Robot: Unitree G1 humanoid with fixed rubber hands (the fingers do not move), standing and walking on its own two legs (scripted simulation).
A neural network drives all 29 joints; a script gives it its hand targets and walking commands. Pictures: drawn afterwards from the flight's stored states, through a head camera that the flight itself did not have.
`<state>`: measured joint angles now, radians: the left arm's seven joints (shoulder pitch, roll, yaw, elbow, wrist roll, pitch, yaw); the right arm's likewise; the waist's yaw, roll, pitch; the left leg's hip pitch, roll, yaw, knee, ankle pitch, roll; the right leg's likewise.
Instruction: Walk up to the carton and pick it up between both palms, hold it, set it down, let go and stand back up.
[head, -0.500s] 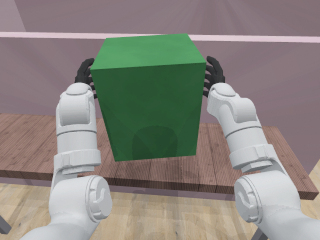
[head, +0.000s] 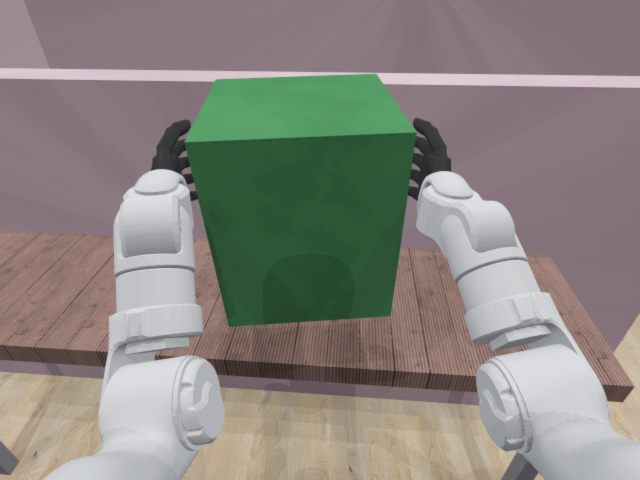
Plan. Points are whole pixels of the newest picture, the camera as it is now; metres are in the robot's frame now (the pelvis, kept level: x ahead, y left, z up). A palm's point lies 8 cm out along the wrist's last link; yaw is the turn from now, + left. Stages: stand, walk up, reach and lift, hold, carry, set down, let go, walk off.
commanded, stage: hold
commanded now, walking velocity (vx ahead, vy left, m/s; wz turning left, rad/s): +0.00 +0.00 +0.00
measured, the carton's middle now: (303, 198) +0.41 -0.01 +0.23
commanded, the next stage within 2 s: none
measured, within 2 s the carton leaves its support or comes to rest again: neither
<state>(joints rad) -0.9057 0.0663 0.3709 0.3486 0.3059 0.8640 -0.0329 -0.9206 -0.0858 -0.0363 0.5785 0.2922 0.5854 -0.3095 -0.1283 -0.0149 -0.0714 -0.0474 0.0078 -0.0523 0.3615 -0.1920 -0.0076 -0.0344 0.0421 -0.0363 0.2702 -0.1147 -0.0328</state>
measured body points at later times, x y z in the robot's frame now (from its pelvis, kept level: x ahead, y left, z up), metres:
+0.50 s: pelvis +0.00 +0.01 +0.00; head -0.07 +0.03 +0.44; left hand +0.39 +0.16 +0.28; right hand +0.37 -0.14 +0.27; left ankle +0.01 +0.12 -0.75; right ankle +0.03 -0.10 -0.75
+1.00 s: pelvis +0.00 +0.00 +0.00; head -0.07 +0.02 +0.44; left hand +0.40 +0.15 +0.28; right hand +0.38 -0.15 +0.27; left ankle +0.01 +0.12 -0.75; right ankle +0.03 -0.10 -0.75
